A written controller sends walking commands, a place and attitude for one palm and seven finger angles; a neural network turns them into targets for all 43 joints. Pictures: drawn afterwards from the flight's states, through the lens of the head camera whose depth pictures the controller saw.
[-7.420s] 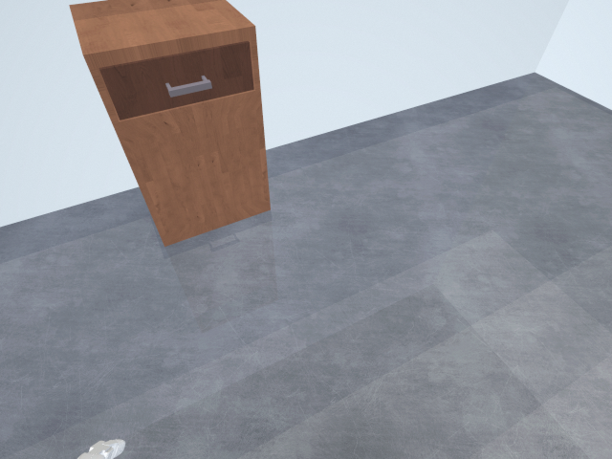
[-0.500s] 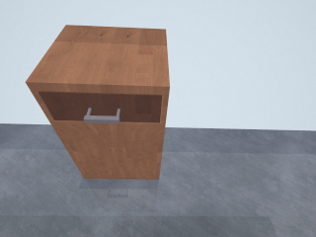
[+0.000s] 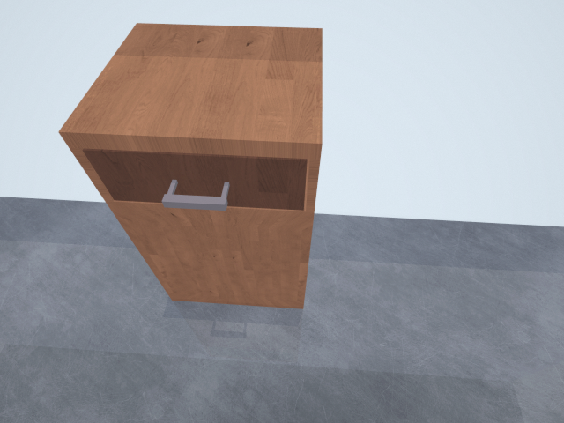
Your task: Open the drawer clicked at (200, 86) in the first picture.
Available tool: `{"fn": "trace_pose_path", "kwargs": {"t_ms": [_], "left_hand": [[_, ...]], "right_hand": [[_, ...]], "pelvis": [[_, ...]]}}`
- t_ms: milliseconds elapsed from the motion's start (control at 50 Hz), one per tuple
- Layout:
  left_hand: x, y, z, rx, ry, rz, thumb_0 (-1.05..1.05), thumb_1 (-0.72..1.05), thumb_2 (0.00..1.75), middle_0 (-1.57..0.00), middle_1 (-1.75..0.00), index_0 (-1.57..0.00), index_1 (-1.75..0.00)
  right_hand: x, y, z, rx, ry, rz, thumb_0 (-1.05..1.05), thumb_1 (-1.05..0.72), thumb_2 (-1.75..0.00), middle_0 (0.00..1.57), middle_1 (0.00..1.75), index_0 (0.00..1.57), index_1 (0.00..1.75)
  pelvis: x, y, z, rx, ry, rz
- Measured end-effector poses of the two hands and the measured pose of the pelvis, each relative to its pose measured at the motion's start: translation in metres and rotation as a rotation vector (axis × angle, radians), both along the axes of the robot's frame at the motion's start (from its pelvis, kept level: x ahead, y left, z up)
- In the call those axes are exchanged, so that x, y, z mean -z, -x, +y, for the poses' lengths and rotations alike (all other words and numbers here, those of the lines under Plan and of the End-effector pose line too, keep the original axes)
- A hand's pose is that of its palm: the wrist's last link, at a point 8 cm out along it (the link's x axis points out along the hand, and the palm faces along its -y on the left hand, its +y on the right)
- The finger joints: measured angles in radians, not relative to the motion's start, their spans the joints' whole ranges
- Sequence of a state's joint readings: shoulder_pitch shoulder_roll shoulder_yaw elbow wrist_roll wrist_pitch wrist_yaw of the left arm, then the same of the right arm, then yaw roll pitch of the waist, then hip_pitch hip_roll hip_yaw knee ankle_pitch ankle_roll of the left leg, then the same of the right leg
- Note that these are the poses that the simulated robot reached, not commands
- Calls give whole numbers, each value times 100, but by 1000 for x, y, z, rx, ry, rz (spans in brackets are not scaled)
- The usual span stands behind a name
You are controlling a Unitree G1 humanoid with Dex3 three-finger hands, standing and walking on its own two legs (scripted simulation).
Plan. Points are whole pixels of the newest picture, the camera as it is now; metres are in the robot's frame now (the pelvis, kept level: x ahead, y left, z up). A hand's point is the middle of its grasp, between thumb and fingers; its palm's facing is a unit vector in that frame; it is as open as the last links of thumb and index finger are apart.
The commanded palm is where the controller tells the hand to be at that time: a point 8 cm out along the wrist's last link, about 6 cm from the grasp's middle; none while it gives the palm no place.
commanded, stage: look again from close up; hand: left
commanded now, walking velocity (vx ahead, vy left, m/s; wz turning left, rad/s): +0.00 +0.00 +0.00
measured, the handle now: (197, 194) +0.54 +0.22 -0.08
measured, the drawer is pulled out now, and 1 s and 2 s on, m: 0.00 0.00 0.00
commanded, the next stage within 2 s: shuffle to correct the standing spot in 0.52 s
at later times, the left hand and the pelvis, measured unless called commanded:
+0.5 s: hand out of the picture +0.05 +0.26 -0.16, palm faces +0.01 -0.96 -0.27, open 7.4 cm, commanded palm none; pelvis -0.03 +0.06 +0.00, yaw -2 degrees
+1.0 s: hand out of the picture -0.21 +0.19 -0.17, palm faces +0.08 -0.98 -0.16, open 7.4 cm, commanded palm none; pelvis -0.10 +0.04 +0.00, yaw +0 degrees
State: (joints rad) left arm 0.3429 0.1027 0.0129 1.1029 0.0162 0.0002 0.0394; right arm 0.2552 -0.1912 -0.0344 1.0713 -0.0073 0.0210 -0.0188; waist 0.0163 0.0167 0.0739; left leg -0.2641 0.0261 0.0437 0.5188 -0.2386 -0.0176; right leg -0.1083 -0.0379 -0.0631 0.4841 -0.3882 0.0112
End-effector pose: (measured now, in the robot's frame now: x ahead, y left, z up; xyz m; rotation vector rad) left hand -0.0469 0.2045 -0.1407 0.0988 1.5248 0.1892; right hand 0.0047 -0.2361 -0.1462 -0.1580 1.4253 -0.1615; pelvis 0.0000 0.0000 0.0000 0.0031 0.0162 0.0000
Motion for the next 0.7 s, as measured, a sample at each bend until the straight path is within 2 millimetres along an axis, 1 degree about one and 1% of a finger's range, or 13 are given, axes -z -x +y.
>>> {"fn": "trace_pose_path", "kwargs": {"t_ms": [60, 120, 160, 200, 240, 300, 340, 400, 480, 520, 580, 640, 700], "left_hand": [[7, -13, 19, 9, -12, -24, 0, 90, 90, -21, -29, -20, -30], [5, -33, 40, 21, -37, -91, 0, 90, 90, -20, -29, -20, -30], [3, -48, 55, 30, -54, -143, 0, 90, 90, -20, -29, -20, -30], [1, -63, 68, 40, -68, -194, 0, 91, 90, -20, -29, -20, -30], [0, -77, 79, 53, -80, -241, 0, 91, 90, -20, -29, -20, -30], [-4, -95, 92, 79, -95, -298, 0, 91, 90, -20, -29, -19, -30], [-8, -102, 97, 100, -103, -328, 0, 91, 90, -20, -29, -19, -30], [-15, -107, 102, 123, -114, -366, 0, 91, 90, -20, -29, -19, -30], [-16, -97, 103, 136, -112, -384, 0, 91, 90, -20, -29, -19, -30], [-15, -85, 100, 136, -103, -374, 0, 91, 90, -20, -29, -19, -30], [-11, -61, 95, 133, -83, -341, 0, 91, 90, -20, -29, -19, -30], [-7, -31, 87, 126, -63, -286, 0, 91, 90, -20, -29, -19, -30], [-4, 5, 79, 114, -43, -217, 0, 91, 90, -20, -29, -19, -30]], "right_hand": [[-4, -36, 12, -41, 21, -95, 1, -91, -90, 20, 30, 20, 29], [-9, -68, 27, -56, 29, -195, 1, -91, -90, 20, 30, 20, 29], [-14, -86, 37, -62, 28, -254, 1, -91, -90, 20, 30, 20, 29], [-19, -98, 47, -68, 26, -303, 1, -91, -90, 20, 30, 20, 29], [-22, -106, 54, -71, 25, -341, 1, -91, -90, 20, 30, 20, 29], [-24, -106, 61, -64, 22, -375, 1, -91, -90, 20, 30, 20, 29], [-24, -98, 64, -53, 18, -382, 1, -91, -90, 20, 30, 21, 30], [-20, -77, 64, -31, 14, -364, 1, -91, -90, 20, 30, 21, 30], [-14, -35, 62, -8, 12, -302, 1, -91, -90, 20, 30, 21, 30], [-12, -12, 61, 2, 12, -262, 1, -91, -90, 20, 30, 21, 30], [-10, 24, 58, 20, 12, -200, 1, -91, -90, 20, 30, 20, 30], [-10, 57, 54, 39, 13, -140, 1, -91, -90, 20, 30, 20, 30], [-10, 86, 50, 54, 13, -84, 1, -91, -90, 20, 30, 20, 29]], "pelvis": [[4, -6, 11, -11, -1, 14], [4, -12, 24, -10, 14, 19], [3, -14, 32, -10, 24, 13], [2, -15, 40, -8, 31, 5], [3, -15, 45, -3, 33, -2], [4, -9, 51, 12, 20, -14], [4, -3, 55, 21, 16, -21], [3, 6, 58, 27, 15, -29], [3, 22, 58, 29, 8, -43], [2, 29, 58, 27, 8, -52], [1, 41, 57, 25, 9, -63], [-1, 53, 55, 23, 9, -67], [-3, 64, 52, 18, 10, -66]]}}
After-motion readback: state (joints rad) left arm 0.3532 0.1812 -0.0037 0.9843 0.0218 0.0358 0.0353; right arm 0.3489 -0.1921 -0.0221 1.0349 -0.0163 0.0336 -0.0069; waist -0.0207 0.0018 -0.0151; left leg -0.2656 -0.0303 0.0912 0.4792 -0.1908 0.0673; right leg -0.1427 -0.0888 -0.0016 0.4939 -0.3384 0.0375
